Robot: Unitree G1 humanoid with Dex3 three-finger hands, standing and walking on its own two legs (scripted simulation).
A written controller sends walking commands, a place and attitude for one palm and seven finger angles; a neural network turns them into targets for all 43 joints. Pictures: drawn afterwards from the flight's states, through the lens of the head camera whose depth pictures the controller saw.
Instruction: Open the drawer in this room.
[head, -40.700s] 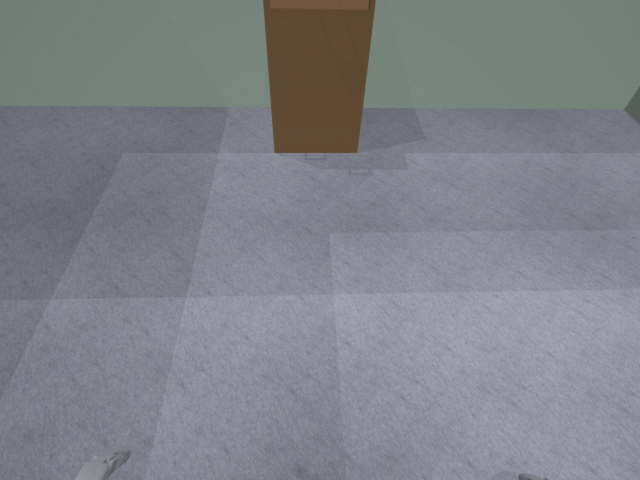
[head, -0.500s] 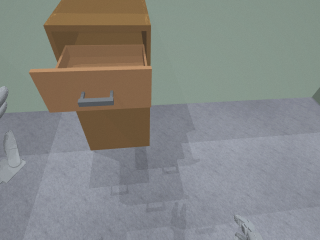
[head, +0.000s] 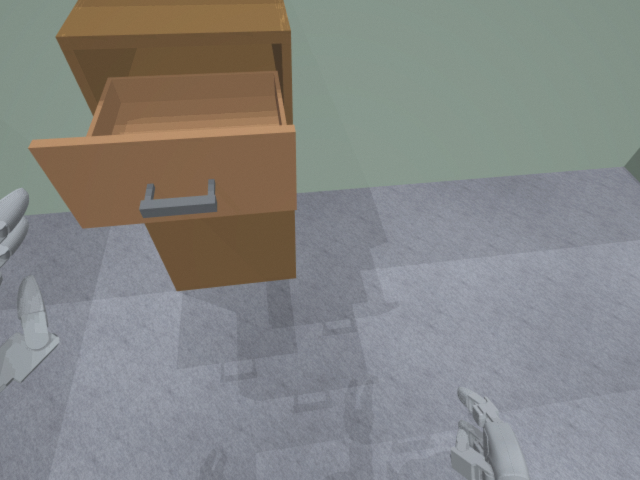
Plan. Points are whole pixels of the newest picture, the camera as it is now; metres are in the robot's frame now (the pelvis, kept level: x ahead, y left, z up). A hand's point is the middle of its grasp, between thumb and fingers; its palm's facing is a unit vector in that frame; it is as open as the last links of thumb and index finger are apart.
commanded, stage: let the arm hang, fingers relaxed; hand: left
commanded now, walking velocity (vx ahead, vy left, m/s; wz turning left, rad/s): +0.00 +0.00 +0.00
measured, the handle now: (180, 196) +0.52 +0.25 +0.01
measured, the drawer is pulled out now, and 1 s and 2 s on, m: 0.30 0.30 0.30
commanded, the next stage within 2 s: look to check the result in 1.10 s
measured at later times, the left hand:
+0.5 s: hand out of the picture -0.06 +0.20 -0.17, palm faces +0.00 -0.98 -0.21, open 7.3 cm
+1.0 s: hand out of the picture +0.03 +0.22 -0.15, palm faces -0.02 -0.96 -0.29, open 7.4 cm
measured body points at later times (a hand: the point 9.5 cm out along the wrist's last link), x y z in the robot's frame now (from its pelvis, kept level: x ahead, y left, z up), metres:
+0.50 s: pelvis -0.03 +0.00 +0.01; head +0.00 +0.02 +0.45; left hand -0.05 +0.25 -0.15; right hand -0.01 -0.26 -0.14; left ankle +0.01 +0.11 -0.74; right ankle -0.03 -0.11 -0.74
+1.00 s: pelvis -0.03 +0.00 +0.01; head -0.02 -0.01 +0.46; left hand +0.03 +0.27 -0.13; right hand +0.01 -0.26 -0.15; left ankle +0.01 +0.11 -0.74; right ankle -0.03 -0.11 -0.74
